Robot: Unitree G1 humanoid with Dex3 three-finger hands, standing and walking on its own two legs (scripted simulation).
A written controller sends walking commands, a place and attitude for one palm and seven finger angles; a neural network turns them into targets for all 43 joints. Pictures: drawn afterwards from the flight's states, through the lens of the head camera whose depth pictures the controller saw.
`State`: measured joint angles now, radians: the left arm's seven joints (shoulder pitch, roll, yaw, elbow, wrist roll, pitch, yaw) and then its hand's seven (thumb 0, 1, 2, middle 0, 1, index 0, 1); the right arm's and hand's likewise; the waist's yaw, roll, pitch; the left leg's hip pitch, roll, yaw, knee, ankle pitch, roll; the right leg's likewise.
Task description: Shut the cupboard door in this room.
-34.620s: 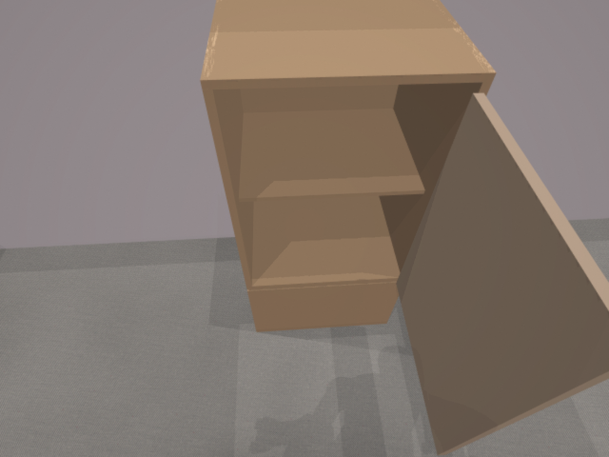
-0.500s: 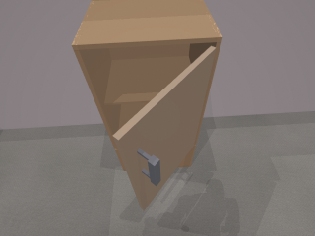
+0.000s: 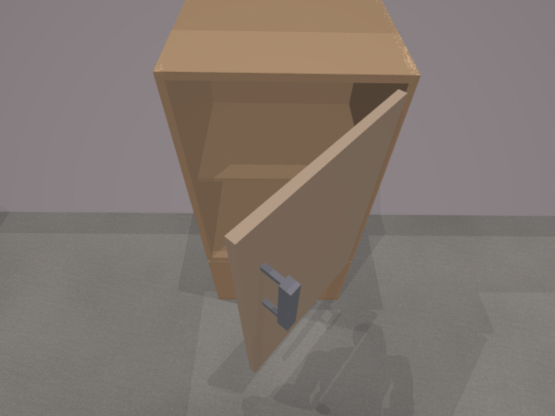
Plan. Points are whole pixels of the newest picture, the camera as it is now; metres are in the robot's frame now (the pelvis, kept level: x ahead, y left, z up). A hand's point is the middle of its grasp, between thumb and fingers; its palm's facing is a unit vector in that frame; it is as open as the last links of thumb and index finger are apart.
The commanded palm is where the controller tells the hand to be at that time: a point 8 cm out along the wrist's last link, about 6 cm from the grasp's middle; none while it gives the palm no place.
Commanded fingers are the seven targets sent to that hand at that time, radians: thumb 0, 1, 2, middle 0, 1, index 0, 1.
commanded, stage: stand and wait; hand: left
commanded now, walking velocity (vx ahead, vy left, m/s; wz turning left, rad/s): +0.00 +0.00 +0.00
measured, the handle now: (277, 297) +0.29 +0.03 -0.02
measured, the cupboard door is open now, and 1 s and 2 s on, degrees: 49 49 49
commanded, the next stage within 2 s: turn or walk to find it in 0.70 s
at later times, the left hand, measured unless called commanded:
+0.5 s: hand out of the picture +0.02 +0.17 -0.17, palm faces +0.03 -0.98 -0.20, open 7.4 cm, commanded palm none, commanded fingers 0.00 0.90 0.90 -0.20 -0.30 -0.20 -0.30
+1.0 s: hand out of the picture +0.01 +0.17 -0.17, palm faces +0.07 -0.98 -0.20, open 7.4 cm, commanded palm none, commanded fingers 0.00 0.90 0.90 -0.20 -0.30 -0.20 -0.30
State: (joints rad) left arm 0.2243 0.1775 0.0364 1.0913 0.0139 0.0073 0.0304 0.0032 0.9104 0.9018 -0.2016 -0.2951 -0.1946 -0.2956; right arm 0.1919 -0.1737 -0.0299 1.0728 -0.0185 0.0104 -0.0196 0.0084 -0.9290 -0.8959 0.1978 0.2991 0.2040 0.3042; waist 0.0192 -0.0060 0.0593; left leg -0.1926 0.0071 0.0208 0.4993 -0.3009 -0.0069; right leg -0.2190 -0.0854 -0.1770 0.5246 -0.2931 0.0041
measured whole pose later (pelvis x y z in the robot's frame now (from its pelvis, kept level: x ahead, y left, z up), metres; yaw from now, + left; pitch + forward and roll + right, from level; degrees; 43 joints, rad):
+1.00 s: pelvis +0.00 -0.01 +0.00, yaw +1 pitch -1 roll +0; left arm 0.24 0.16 0.03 1.10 0.01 0.00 0.03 0.00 0.91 0.90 -0.20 -0.30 -0.19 -0.30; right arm 0.26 -0.14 -0.01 1.11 -0.02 0.00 -0.03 0.01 -0.92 -0.90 0.20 0.30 0.20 0.30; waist 0.02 -0.01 0.06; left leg -0.16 0.02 0.01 0.45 -0.27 -0.02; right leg -0.18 -0.07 -0.19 0.47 -0.27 -0.01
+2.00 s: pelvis -0.03 -0.07 +0.00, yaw +16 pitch -1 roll +2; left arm 0.27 0.17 0.02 1.07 0.02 -0.01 0.02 0.00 0.91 0.90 -0.20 -0.30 -0.20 -0.30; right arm 0.13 -0.22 -0.04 1.05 -0.01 0.02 -0.01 0.01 -0.91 -0.90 0.20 0.30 0.20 0.30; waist 0.03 0.00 0.08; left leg -0.20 0.03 0.02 0.56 -0.35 -0.03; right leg -0.18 -0.02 -0.11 0.49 -0.29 -0.06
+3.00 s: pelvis -0.05 -0.07 +0.00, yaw +5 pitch +1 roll +1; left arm 0.20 0.17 0.04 1.03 0.02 -0.01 0.02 0.00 0.93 0.90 -0.21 -0.30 -0.20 -0.30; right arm 0.16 -0.18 -0.04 1.07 -0.01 0.02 -0.02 0.01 -0.91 -0.90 0.20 0.30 0.20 0.30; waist 0.02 -0.01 0.08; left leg -0.29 0.04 0.03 0.72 -0.43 -0.03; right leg -0.23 0.03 -0.06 0.46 -0.25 -0.07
